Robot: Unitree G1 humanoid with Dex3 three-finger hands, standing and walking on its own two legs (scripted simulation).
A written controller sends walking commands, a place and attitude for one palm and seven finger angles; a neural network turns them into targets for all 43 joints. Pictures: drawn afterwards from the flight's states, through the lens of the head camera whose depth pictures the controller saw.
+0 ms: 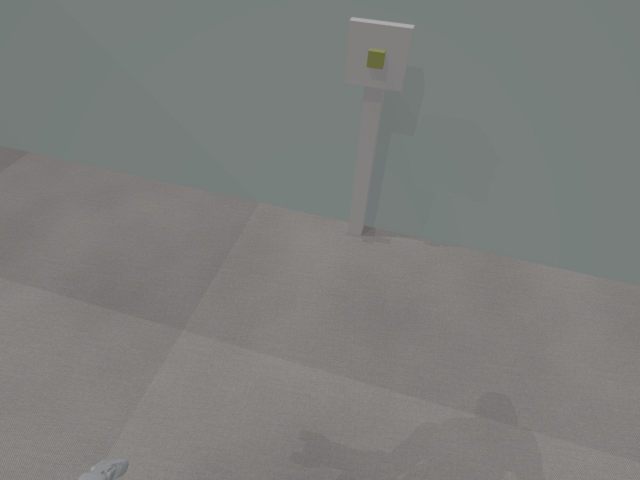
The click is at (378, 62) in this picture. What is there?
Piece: button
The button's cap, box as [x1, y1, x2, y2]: [367, 48, 385, 68]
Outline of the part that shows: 370,48 368,51 367,66 382,68 385,50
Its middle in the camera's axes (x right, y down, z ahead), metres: +0.16 -0.53 +1.13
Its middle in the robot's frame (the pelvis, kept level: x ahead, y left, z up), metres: +1.21 -0.10 +0.02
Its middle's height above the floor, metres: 0.79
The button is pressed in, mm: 0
